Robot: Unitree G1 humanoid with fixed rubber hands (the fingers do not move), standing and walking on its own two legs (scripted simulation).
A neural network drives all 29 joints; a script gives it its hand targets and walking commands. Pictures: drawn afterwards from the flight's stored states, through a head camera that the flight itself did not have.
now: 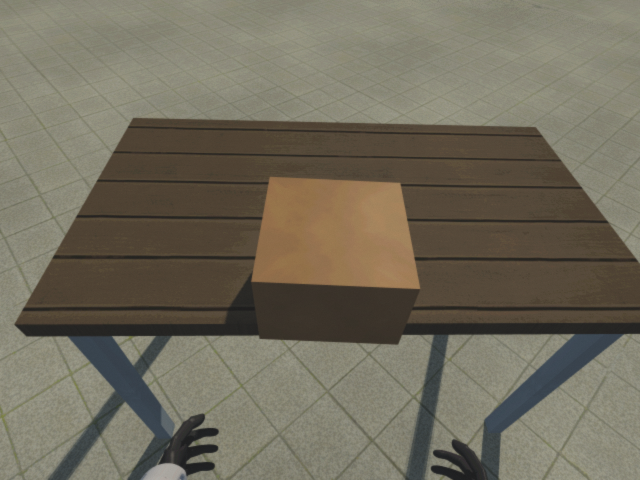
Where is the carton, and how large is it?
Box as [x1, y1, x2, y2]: [251, 177, 419, 344]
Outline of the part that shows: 270,177 251,280 259,337 273,339 397,344 419,290 400,184 390,182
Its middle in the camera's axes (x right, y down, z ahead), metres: +0.02 +0.03 +0.63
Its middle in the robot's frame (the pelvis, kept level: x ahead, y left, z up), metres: +0.45 -0.01 +0.00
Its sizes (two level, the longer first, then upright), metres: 0.219 0.218 0.150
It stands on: a table, 0.71 m high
